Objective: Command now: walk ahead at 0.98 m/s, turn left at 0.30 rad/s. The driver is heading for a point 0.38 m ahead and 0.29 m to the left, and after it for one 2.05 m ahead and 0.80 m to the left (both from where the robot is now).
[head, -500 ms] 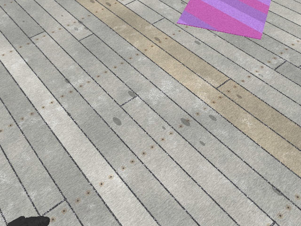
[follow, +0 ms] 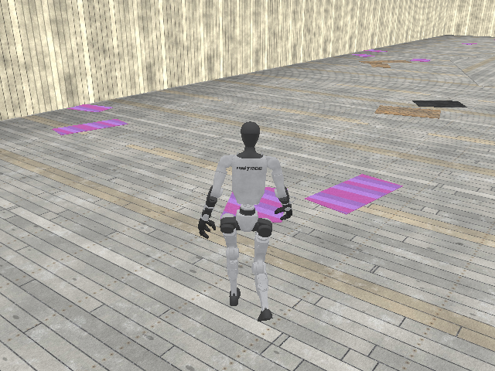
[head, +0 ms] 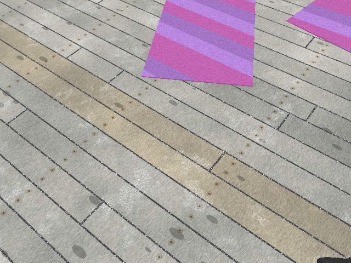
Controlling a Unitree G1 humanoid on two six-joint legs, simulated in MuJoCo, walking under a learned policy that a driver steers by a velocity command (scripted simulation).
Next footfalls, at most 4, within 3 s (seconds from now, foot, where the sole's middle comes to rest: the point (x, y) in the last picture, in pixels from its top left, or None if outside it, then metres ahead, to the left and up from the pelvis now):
0.34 right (234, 234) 0.54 -0.15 -0.75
0.74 left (138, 176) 0.79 0.23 -0.75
1.22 right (162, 137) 1.00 0.13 -0.75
1.54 left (130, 173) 0.81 0.26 -0.75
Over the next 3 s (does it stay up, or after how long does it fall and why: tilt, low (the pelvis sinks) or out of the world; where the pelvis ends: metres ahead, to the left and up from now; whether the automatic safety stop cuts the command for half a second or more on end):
stays up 1.20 0.34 0.00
